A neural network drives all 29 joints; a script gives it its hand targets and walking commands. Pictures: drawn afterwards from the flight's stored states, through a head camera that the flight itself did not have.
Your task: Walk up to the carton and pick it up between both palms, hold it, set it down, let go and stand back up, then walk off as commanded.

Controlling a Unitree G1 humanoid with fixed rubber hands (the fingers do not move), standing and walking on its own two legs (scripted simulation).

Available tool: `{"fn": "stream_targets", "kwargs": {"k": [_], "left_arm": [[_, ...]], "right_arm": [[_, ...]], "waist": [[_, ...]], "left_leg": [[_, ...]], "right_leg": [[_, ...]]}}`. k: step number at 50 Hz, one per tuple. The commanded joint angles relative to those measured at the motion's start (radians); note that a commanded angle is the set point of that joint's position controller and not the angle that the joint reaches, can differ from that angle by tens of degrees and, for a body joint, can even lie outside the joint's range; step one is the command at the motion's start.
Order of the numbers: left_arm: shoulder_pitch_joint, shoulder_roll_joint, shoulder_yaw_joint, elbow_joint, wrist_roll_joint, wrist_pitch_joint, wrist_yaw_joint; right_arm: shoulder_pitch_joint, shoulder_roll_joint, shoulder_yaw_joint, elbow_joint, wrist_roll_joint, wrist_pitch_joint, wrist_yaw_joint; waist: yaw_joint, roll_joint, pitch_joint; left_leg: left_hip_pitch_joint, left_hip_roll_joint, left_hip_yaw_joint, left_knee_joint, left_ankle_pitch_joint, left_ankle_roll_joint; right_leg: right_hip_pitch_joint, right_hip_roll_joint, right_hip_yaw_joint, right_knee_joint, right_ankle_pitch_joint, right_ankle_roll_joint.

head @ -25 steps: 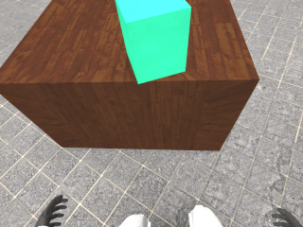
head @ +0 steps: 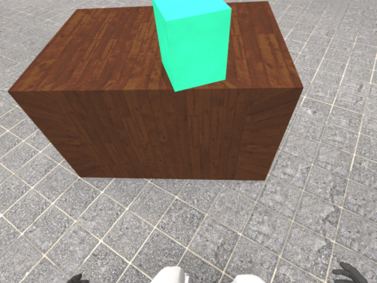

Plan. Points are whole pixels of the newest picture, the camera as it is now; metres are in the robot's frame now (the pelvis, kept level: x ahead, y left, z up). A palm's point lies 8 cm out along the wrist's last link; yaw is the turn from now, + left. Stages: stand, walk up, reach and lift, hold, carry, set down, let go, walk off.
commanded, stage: walk off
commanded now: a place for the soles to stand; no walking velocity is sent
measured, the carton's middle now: (190, 40) +0.87 +0.00 +0.06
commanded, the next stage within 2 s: stand in 0.08 s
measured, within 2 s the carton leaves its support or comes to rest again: neither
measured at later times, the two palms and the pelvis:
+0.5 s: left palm out of the picture +0.03 +0.33 -0.07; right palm out of the picture +0.04 -0.29 -0.07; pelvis -0.06 +0.02 +0.02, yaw +0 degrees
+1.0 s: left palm out of the picture +0.09 +0.31 -0.06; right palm out of the picture +0.07 -0.29 -0.08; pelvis -0.03 +0.01 +0.03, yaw +0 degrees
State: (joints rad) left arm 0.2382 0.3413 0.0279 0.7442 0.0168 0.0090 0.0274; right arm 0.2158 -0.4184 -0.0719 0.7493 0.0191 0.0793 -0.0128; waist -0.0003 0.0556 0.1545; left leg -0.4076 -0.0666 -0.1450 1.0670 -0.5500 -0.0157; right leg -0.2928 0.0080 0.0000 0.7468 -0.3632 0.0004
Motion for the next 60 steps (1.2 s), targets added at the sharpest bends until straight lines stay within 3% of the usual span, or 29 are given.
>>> {"fn": "stream_targets", "kwargs": {"k": [1,3,4,5,6,8,11,12,13,15,17,19,24,26,27,31,39,41,44,45,46,47,49,51,53,54,56,57,60], "left_arm": [[-0.054,0.307,0.094,-0.109,0.013,-0.021,0.015],[-0.089,0.302,0.073,-0.095,0.006,-0.008,0.003],[-0.041,0.271,0.069,-0.075,-0.003,-0.003,-0.005],[-0.029,0.225,0.066,-0.06,-0.019,-0.008,-0.01],[-0.006,0.211,0.076,-0.066,-0.04,0.002,-0.007],[-0.06,0.245,0.096,-0.063,-0.053,0.0,-0.005],[0.026,0.241,0.092,-0.011,-0.031,-0.016,-0.007],[-0.024,0.288,0.097,-0.006,-0.034,-0.024,-0.006],[-0.079,0.293,0.083,-0.015,-0.033,-0.025,-0.008],[-0.088,0.292,0.082,-0.017,-0.031,-0.025,-0.018],[-0.075,0.277,0.077,-0.007,-0.029,-0.029,-0.018],[-0.069,0.273,0.079,-0.016,-0.03,-0.033,-0.023],[-0.018,0.25,0.069,-0.002,-0.031,-0.028,-0.026],[-0.021,0.256,0.074,-0.01,-0.027,-0.024,-0.027],[-0.02,0.249,0.07,-0.009,-0.033,-0.026,-0.026],[-0.087,0.281,0.076,-0.01,-0.031,-0.041,-0.03],[-0.088,0.264,0.065,0.003,-0.032,-0.041,-0.031],[-0.087,0.249,0.062,-0.003,-0.03,-0.04,-0.027],[-0.131,0.252,0.066,0.002,-0.034,-0.032,-0.024],[-0.105,0.245,0.065,0.012,-0.039,-0.031,-0.024],[-0.097,0.244,0.06,0.014,-0.039,-0.029,-0.02],[-0.142,0.255,0.06,0.021,-0.031,-0.031,-0.022],[-0.111,0.239,0.059,0.025,-0.034,-0.028,-0.022],[-0.149,0.246,0.058,0.017,-0.033,-0.024,-0.018],[-0.111,0.249,0.055,0.025,-0.034,-0.026,-0.016],[-0.13,0.238,0.057,0.018,-0.032,-0.028,-0.018],[-0.129,0.228,0.053,0.033,-0.032,-0.023,-0.01],[-0.127,0.242,0.059,0.032,-0.035,-0.023,-0.011],[-0.137,0.243,0.056,0.029,-0.033,-0.022,-0.009]], "right_arm": [[0.01,-0.17,-0.066,-0.059,0.0,-0.036,-0.006],[0.074,-0.155,-0.067,-0.019,-0.005,-0.061,0.0],[0.074,-0.163,-0.072,-0.022,-0.018,-0.068,0.003],[0.052,-0.185,-0.062,-0.031,-0.037,-0.079,0.006],[0.018,-0.249,-0.067,-0.042,-0.016,-0.094,0.011],[-0.098,-0.199,-0.055,-0.063,-0.015,-0.109,0.006],[-0.125,-0.178,-0.037,-0.051,-0.019,-0.091,0.007],[-0.09,-0.167,-0.034,-0.035,-0.003,-0.096,0.007],[-0.055,-0.17,-0.039,-0.006,0.01,-0.095,0.009],[-0.051,-0.183,-0.061,-0.006,0.003,-0.093,0.023],[-0.081,-0.19,-0.048,-0.014,-0.006,-0.1,0.022],[-0.07,-0.178,-0.056,0.001,0.003,-0.105,0.019],[-0.128,-0.177,-0.05,-0.024,-0.002,-0.109,0.025],[-0.129,-0.183,-0.047,-0.017,0.005,-0.103,0.021],[-0.147,-0.175,-0.044,-0.022,0.002,-0.104,0.022],[-0.098,-0.169,-0.048,0.011,0.007,-0.099,0.026],[-0.098,-0.156,-0.037,0.025,0.011,-0.111,0.02],[-0.085,-0.157,-0.037,0.02,0.008,-0.116,0.017],[-0.083,-0.161,-0.036,0.035,0.0,-0.11,0.013],[-0.095,-0.166,-0.037,0.036,0.002,-0.113,0.013],[-0.115,-0.175,-0.039,0.032,-0.001,-0.108,0.013],[-0.082,-0.152,-0.036,0.061,-0.002,-0.109,0.014],[-0.1,-0.153,-0.036,0.054,0.001,-0.114,0.014],[-0.104,-0.156,-0.035,0.047,-0.002,-0.11,0.013],[-0.086,-0.156,-0.039,0.061,-0.001,-0.115,0.014],[-0.088,-0.15,-0.036,0.053,-0.003,-0.116,0.012],[-0.103,-0.161,-0.036,0.052,-0.005,-0.114,0.011],[-0.093,-0.164,-0.032,0.056,0.005,-0.112,0.009],[-0.108,-0.161,-0.037,0.043,-0.009,-0.116,0.012]], "waist": [[0.005,-0.242,-0.086],[-0.032,-0.284,-0.128],[-0.028,-0.215,-0.14],[-0.014,-0.069,-0.108],[-0.013,0.036,-0.149],[0.008,-0.015,-0.046],[0.04,0.057,-0.027],[0.003,0.016,-0.058],[-0.029,-0.025,-0.077],[-0.033,-0.016,-0.026],[-0.016,0.024,-0.025],[-0.015,-0.096,-0.076],[0.008,0.039,-0.136],[0.006,-0.039,-0.107],[0.008,0.012,-0.097],[-0.035,-0.058,-0.062],[-0.029,-0.091,-0.18],[-0.021,-0.15,-0.192],[-0.037,-0.127,-0.142],[-0.02,-0.054,-0.144],[-0.014,-0.052,-0.16],[-0.037,-0.142,-0.169],[-0.015,-0.04,-0.167],[-0.015,-0.116,-0.113],[-0.019,-0.035,-0.24],[-0.011,-0.091,-0.201],[-0.006,-0.03,-0.181],[-0.006,-0.078,-0.173],[-0.004,-0.058,-0.205]], "left_leg": [[0.036,0.069,0.009,-0.146,-0.052,-0.001],[0.232,0.083,0.095,-0.492,0.073,0.015],[0.328,0.068,0.037,-0.602,0.138,0.04],[0.349,0.2,-0.217,-0.709,0.043,0.074],[0.121,0.383,-0.461,-0.796,-0.072,0.177],[-0.073,0.343,-0.352,-0.779,0.062,0.218],[-0.044,0.236,-0.095,-0.609,0.262,0.1],[-0.082,0.205,-0.083,-0.607,0.16,0.059],[-0.017,0.165,-0.048,-0.651,-0.021,0.039],[0.095,0.147,-0.029,-0.682,-0.052,0.046],[0.057,0.193,-0.095,-0.736,-0.042,0.077],[0.055,0.172,-0.067,-0.716,-0.021,0.074],[0.05,0.216,-0.064,-0.747,-0.107,0.111],[-0.014,0.224,-0.078,-0.755,-0.166,0.099],[0.011,0.21,-0.056,-0.738,-0.16,0.087],[0.153,0.161,0.014,-0.67,0.028,0.051],[0.206,0.155,0.038,-0.655,0.176,0.055],[0.225,0.151,0.065,-0.599,0.352,0.051],[0.228,0.168,0.042,-0.646,0.37,0.054],[0.205,0.175,0.035,-0.651,0.379,0.054],[0.204,0.173,0.048,-0.647,0.333,0.055],[0.235,0.166,0.045,-0.664,0.367,0.054],[0.217,0.18,0.041,-0.66,0.356,0.064],[0.192,0.172,0.043,-0.662,0.353,0.055],[0.226,0.186,0.035,-0.671,0.406,0.066],[0.235,0.188,0.035,-0.656,0.448,0.064],[0.209,0.199,0.037,-0.663,0.476,0.069],[0.194,0.196,0.052,-0.652,0.474,0.055],[0.225,0.208,0.03,-0.671,0.506,0.068]], "right_leg": [[0.007,-0.325,0.35,-0.332,0.169,-0.222],[-0.077,-0.251,0.236,-0.274,-0.006,-0.13],[-0.156,-0.196,0.216,-0.254,-0.116,-0.073],[-0.254,-0.117,0.125,-0.11,-0.093,-0.014],[-0.091,0.004,0.042,0.03,-0.167,0.022],[0.076,-0.018,0.142,0.136,-0.17,0.011],[0.174,-0.08,0.119,-0.262,0.069,-0.023],[0.185,-0.113,0.214,-0.282,0.068,-0.039],[0.076,-0.152,0.284,-0.356,-0.124,-0.069],[-0.075,-0.14,0.26,-0.409,-0.269,-0.049],[0.012,-0.105,0.197,-0.322,-0.086,-0.03],[0.049,-0.11,0.206,-0.362,-0.132,-0.046],[0.086,-0.059,0.139,-0.238,-0.028,-0.023],[0.091,-0.061,0.136,-0.244,-0.086,-0.032],[0.044,-0.083,0.178,-0.295,-0.128,-0.033],[-0.087,-0.135,0.258,-0.431,-0.217,-0.048],[0.005,-0.13,0.212,-0.37,0.023,-0.038],[0.065,-0.135,0.202,-0.355,0.203,-0.042],[0.042,-0.131,0.195,-0.366,0.18,-0.033],[0.066,-0.123,0.167,-0.345,0.227,-0.023],[0.078,-0.123,0.182,-0.337,0.201,-0.035],[0.069,-0.124,0.167,-0.341,0.183,-0.031],[0.079,-0.119,0.175,-0.345,0.175,-0.025],[0.058,-0.103,0.143,-0.339,0.185,-0.029],[0.146,-0.11,0.145,-0.294,0.27,-0.026],[0.121,-0.108,0.148,-0.309,0.283,-0.027],[0.139,-0.107,0.147,-0.288,0.331,-0.026],[0.158,-0.111,0.138,-0.289,0.371,-0.03],[0.161,-0.101,0.122,-0.255,0.367,-0.028]]}}
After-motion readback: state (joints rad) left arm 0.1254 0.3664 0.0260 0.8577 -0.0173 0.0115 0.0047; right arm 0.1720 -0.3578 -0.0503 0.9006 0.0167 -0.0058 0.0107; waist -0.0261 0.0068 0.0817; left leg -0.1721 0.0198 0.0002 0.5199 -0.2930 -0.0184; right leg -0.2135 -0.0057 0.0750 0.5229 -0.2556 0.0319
